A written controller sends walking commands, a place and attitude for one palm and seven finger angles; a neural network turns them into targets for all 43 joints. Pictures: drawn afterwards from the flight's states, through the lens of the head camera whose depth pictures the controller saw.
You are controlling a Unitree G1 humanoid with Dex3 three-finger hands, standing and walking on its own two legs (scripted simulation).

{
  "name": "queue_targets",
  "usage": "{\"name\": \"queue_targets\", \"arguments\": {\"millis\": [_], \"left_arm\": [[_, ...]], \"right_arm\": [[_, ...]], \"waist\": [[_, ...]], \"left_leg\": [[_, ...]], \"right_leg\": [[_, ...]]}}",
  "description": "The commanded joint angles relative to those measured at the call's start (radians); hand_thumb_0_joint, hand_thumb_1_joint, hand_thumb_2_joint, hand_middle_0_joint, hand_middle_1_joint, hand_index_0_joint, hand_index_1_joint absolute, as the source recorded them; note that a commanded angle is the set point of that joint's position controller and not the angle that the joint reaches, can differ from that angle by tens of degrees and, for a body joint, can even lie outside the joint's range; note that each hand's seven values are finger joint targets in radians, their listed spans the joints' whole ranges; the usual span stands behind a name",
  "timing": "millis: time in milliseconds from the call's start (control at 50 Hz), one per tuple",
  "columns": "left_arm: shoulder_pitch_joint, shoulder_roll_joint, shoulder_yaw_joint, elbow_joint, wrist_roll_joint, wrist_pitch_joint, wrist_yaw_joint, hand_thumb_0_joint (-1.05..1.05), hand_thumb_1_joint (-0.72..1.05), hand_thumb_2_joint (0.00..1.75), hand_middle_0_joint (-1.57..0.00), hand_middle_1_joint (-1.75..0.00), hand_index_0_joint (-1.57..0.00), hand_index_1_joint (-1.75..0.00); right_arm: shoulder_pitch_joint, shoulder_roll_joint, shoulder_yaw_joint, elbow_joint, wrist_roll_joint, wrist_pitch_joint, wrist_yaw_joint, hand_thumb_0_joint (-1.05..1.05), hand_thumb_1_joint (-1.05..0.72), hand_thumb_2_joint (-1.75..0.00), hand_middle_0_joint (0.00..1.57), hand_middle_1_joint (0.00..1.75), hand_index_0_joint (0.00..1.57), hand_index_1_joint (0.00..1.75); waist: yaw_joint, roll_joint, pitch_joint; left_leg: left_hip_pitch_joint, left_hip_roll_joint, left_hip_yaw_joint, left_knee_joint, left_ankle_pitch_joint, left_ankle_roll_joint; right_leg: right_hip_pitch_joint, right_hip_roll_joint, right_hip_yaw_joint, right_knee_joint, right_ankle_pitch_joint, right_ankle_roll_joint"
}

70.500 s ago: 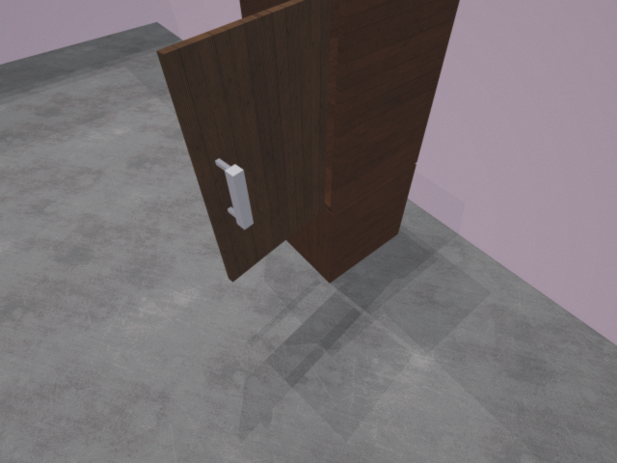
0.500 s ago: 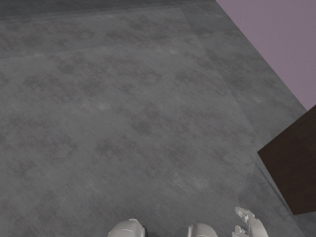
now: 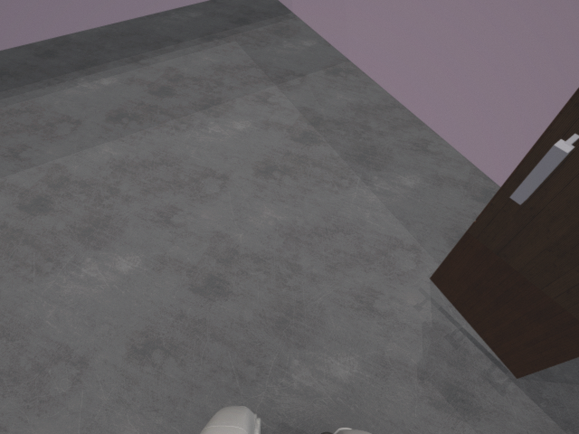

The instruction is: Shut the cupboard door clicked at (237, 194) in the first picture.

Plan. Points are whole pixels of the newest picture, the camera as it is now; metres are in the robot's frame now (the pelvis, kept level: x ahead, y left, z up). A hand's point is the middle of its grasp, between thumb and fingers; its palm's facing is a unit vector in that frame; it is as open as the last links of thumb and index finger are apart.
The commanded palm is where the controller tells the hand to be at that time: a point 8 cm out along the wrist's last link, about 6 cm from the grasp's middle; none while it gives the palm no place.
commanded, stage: turn to face it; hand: left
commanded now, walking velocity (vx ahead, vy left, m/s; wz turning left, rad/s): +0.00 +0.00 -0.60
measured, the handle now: (545, 169) +0.59 -0.46 -0.03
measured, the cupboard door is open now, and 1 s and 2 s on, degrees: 8 8 8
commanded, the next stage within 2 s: take the last steps up to it in 1.28 s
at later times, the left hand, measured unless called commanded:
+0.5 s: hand (176, 364) +0.23 +0.21 -0.14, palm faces -0.32 -0.91 -0.26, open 7.4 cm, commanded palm none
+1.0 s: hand (203, 352) +0.25 +0.17 -0.17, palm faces -0.55 -0.81 -0.20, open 7.4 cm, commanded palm none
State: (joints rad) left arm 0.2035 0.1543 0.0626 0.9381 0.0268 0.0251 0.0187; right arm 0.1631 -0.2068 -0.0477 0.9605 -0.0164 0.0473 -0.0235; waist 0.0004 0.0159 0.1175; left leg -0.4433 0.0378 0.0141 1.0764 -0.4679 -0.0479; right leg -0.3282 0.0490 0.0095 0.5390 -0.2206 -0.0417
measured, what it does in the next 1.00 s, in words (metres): steps on the spot, turning right: left foot, then right foot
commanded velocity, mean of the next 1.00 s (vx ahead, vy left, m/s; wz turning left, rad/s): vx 0.00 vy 0.00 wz -0.57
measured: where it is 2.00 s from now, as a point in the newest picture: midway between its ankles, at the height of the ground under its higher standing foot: outside the picture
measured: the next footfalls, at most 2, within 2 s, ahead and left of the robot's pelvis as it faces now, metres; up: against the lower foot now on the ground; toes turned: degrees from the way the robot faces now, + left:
left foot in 0.16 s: +0.08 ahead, +0.16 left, +0.00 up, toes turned -6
right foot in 0.54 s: +0.02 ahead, -0.10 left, +0.00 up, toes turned -25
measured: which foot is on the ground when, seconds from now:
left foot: up 0.00-0.14, down 0.16-0.54, up 0.56-0.84, down 0.86-1.00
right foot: down 0.00-0.16, up 0.18-0.52, down 0.54-0.86, up 0.88-1.00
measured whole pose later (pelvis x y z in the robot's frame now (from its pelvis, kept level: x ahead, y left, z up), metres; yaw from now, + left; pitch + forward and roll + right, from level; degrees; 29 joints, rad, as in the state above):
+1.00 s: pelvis +0.06 +0.05 +0.00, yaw -36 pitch +1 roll -2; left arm 0.16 0.25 0.09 0.90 0.02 0.08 -0.03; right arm 0.22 -0.20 -0.01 0.87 -0.04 0.00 -0.02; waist 0.00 -0.03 0.09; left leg -0.29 0.09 0.10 0.56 -0.27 0.00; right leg -0.47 0.03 0.02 1.07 -0.49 0.03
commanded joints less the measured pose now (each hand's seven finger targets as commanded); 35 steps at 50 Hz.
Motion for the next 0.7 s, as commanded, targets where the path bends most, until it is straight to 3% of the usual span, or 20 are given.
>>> {"name": "queue_targets", "arguments": {"millis": [0, 40, 100, 120, 140, 160, 180, 200, 220, 260, 380, 420, 460, 480, 500, 520, 540, 560, 620, 680], "left_arm": [[0.030, 0.221, 0.060, -0.076, 0.005, -0.014, 0.003, 0.00, 0.90, 0.90, -0.20, -0.30, -0.20, -0.30], [0.021, 0.232, 0.066, -0.080, 0.005, -0.007, -0.004, 0.00, 0.90, 0.90, -0.20, -0.30, -0.20, -0.30], [-0.029, 0.228, 0.068, -0.101, -0.002, 0.006, -0.010, 0.00, 0.90, 0.90, -0.20, -0.30, -0.20, -0.30], [-0.045, 0.198, 0.062, -0.116, -0.009, 0.011, -0.012, 0.00, 0.90, 0.90, -0.20, -0.30, -0.20, -0.30], [-0.029, 0.140, 0.050, -0.141, -0.018, 0.015, -0.023, 0.00, 0.90, 0.90, -0.20, -0.30, -0.20, -0.30], [-0.058, 0.155, 0.046, -0.166, -0.012, 0.009, -0.030, 0.00, 0.90, 0.90, -0.20, -0.30, -0.20, -0.30], [-0.075, 0.180, 0.051, -0.156, 0.000, 0.014, -0.030, 0.00, 0.90, 0.90, -0.20, -0.30, -0.20, -0.30], [-0.064, 0.187, 0.059, -0.142, 0.001, 0.014, -0.038, 0.00, 0.90, 0.90, -0.20, -0.30, -0.20, -0.30], [-0.049, 0.172, 0.058, -0.132, -0.005, 0.016, -0.045, 0.00, 0.90, 0.90, -0.20, -0.30, -0.20, -0.30], [-0.048, 0.153, 0.047, -0.130, -0.010, 0.025, -0.053, 0.00, 0.90, 0.90, -0.20, -0.30, -0.20, -0.30], [-0.118, 0.144, 0.032, -0.162, -0.007, 0.025, -0.061, 0.00, 0.90, 0.90, -0.20, -0.30, -0.20, -0.30], [-0.117, 0.150, 0.031, -0.166, -0.007, 0.020, -0.061, 0.00, 0.90, 0.90, -0.20, -0.30, -0.20, -0.30], [-0.070, 0.169, 0.033, -0.153, -0.008, 0.013, -0.058, 0.00, 0.90, 0.90, -0.20, -0.30, -0.20, -0.30], [-0.001, 0.202, 0.041, -0.135, -0.005, 0.005, -0.053, 0.00, 0.90, 0.90, -0.20, -0.30, -0.20, -0.30], [0.083, 0.299, 0.058, -0.113, 0.004, -0.006, -0.040, 0.00, 0.90, 0.90, -0.20, -0.30, -0.20, -0.30], [0.134, 0.369, 0.069, -0.090, -0.005, -0.010, -0.027, 0.00, 0.90, 0.90, -0.20, -0.30, -0.20, -0.30], [0.137, 0.368, 0.068, -0.094, -0.011, -0.006, -0.015, 0.00, 0.90, 0.90, -0.20, -0.30, -0.20, -0.30], [0.086, 0.341, 0.070, -0.103, -0.007, -0.006, -0.005, 0.00, 0.90, 0.90, -0.20, -0.30, -0.20, -0.30], [-0.049, 0.277, 0.049, -0.152, -0.005, 0.000, -0.003, 0.00, 0.90, 0.90, -0.20, -0.30, -0.20, -0.30], [-0.066, 0.286, 0.051, -0.154, 0.003, 0.000, -0.009, 0.00, 0.90, 0.90, -0.20, -0.30, -0.20, -0.30]], "right_arm": [[0.028, -0.047, -0.011, -0.089, 0.006, -0.023, -0.004, 0.00, -0.90, -0.90, 0.20, 0.30, 0.20, 0.30], [0.025, -0.051, -0.014, -0.102, 0.010, -0.026, -0.007, 0.00, -0.90, -0.90, 0.20, 0.30, 0.20, 0.30], [0.104, -0.075, -0.017, -0.094, 0.013, -0.040, -0.013, 0.00, -0.90, -0.90, 0.20, 0.30, 0.20, 0.30], [0.145, -0.117, -0.023, -0.087, 0.008, -0.051, -0.018, 0.00, -0.90, -0.90, 0.20, 0.30, 0.20, 0.30], [0.150, -0.218, -0.040, -0.099, -0.009, -0.058, -0.020, 0.00, -0.90, -0.90, 0.20, 0.30, 0.20, 0.30], [0.161, -0.259, -0.046, -0.115, -0.015, -0.053, -0.025, 0.00, -0.90, -0.90, 0.20, 0.30, 0.20, 0.30], [0.137, -0.238, -0.039, -0.113, -0.021, -0.058, -0.024, 0.00, -0.90, -0.90, 0.20, 0.30, 0.20, 0.30], [0.100, -0.211, -0.031, -0.124, -0.022, -0.060, -0.025, 0.00, -0.90, -0.90, 0.20, 0.30, 0.20, 0.30], [0.060, -0.198, -0.027, -0.139, -0.021, -0.059, -0.027, 0.00, -0.90, -0.90, 0.20, 0.30, 0.20, 0.30], [0.051, -0.188, -0.023, -0.137, -0.020, -0.057, -0.027, 0.00, -0.90, -0.90, 0.20, 0.30, 0.20, 0.30], [0.117, -0.212, -0.039, -0.102, -0.017, -0.048, -0.013, 0.00, -0.90, -0.90, 0.20, 0.30, 0.20, 0.30], [0.109, -0.226, -0.044, -0.104, -0.017, -0.046, -0.010, 0.00, -0.90, -0.90, 0.20, 0.30, 0.20, 0.30], [0.091, -0.238, -0.048, -0.106, -0.011, -0.042, -0.004, 0.00, -0.90, -0.90, 0.20, 0.30, 0.20, 0.30], [0.078, -0.234, -0.049, -0.115, -0.004, -0.042, 0.002, 0.00, -0.90, -0.90, 0.20, 0.30, 0.20, 0.30], [0.066, -0.179, -0.039, -0.142, 0.007, -0.040, 0.008, 0.00, -0.90, -0.90, 0.20, 0.30, 0.20, 0.30], [0.001, -0.133, -0.022, -0.189, 0.008, -0.033, 0.005, 0.00, -0.90, -0.90, 0.20, 0.30, 0.20, 0.30], [-0.026, -0.140, -0.017, -0.197, 0.006, -0.021, -0.006, 0.00, -0.90, -0.90, 0.20, 0.30, 0.20, 0.30], [-0.025, -0.137, -0.017, -0.186, 0.007, -0.022, -0.012, 0.00, -0.90, -0.90, 0.20, 0.30, 0.20, 0.30], [0.020, -0.143, -0.018, -0.147, 0.002, -0.016, 0.000, 0.00, -0.90, -0.90, 0.20, 0.30, 0.20, 0.30], [0.038, -0.127, -0.020, -0.146, 0.003, -0.011, 0.006, 0.00, -0.90, -0.90, 0.20, 0.30, 0.20, 0.30]], "waist": [[0.008, -0.113, -0.203], [0.014, -0.156, -0.190], [-0.030, -0.163, -0.193], [-0.052, -0.071, -0.200], [-0.047, 0.233, -0.176], [-0.060, 0.255, -0.156], [-0.048, 0.223, -0.140], [-0.021, 0.151, -0.128], [-0.001, 0.134, -0.123], [0.002, 0.149, -0.142], [-0.041, 0.198, -0.143], [-0.037, 0.213, -0.157], [-0.008, 0.183, -0.164], [0.031, 0.126, -0.190], [0.068, -0.109, -0.249], [0.095, -0.275, -0.217], [0.096, -0.206, -0.194], [0.068, -0.300, -0.197], [0.002, -0.178, -0.186], [-0.010, -0.153, -0.155]], "left_leg": [[0.008, -0.002, 0.000, -0.188, 0.033, -0.014], [0.057, -0.018, 0.007, -0.297, 0.046, -0.010], [0.242, -0.028, 0.006, -0.551, 0.189, -0.003], [0.361, 0.045, -0.054, -0.689, 0.209, 0.017], [0.425, 0.287, -0.309, -0.800, 0.239, 0.105], [0.346, 0.451, -0.426, -0.831, 0.332, 0.212], [0.308, 0.446, -0.408, -0.812, 0.436, 0.241], [0.304, 0.392, -0.313, -0.776, 0.571, 0.228], [0.314, 0.349, -0.210, -0.745, 0.663, 0.215], [0.367, 0.295, -0.068, -0.704, 0.774, 0.188], [0.387, 0.298, 0.038, -0.662, 0.795, 0.165], [0.381, 0.312, 0.048, -0.630, 0.793, 0.153], [0.328, 0.294, 0.090, -0.554, 0.730, 0.109], [0.250, 0.264, 0.116, -0.440, 0.665, 0.069], [0.042, 0.167, 0.198, -0.239, 0.364, 0.004], [-0.155, 0.039, 0.146, -0.021, -0.191, -0.032], [-0.199, 0.054, 0.009, 0.082, -0.175, -0.024], [-0.246, 0.063, -0.023, 0.125, -0.134, -0.028], [-0.114, 0.070, -0.005, 0.049, 0.025, -0.044], [-0.026, 0.038, 0.016, -0.087, 0.058, -0.042]], "right_leg": [[0.158, -0.244, 0.296, -0.170, 0.370, -0.154], [0.126, -0.231, 0.319, -0.161, 0.338, -0.142], [0.012, -0.177, 0.323, -0.104, 0.225, -0.075], [-0.101, -0.118, 0.278, -0.038, 0.093, -0.030], [-0.264, 0.024, 0.132, 0.154, -0.186, 0.033], [-0.275, 0.014, 0.023, 0.382, -0.387, 0.063], [-0.277, -0.021, 0.061, 0.525, -0.377, 0.067], [-0.279, -0.038, 0.054, 0.604, -0.320, 0.078], [-0.275, -0.052, 0.033, 0.622, -0.291, 0.087], [-0.248, -0.067, -0.007, 0.558, -0.252, 0.098], [-0.113, -0.050, -0.092, 0.285, -0.202, 0.076], [-0.053, -0.046, -0.101, 0.185, -0.189, 0.061], [0.073, -0.033, -0.121, 0.022, -0.056, 0.046], [0.214, -0.056, -0.089, -0.105, 0.081, 0.028], [0.429, -0.253, 0.135, -0.151, 0.357, -0.041], [0.421, -0.448, 0.361, -0.151, 0.706, -0.165], [0.376, -0.444, 0.357, -0.142, 0.691, -0.211], [0.371, -0.397, 0.375, -0.142, 0.620, -0.207], [0.215, -0.288, 0.211, -0.134, 0.474, -0.149], [0.108, -0.265, 0.233, -0.169, 0.293, -0.139]]}}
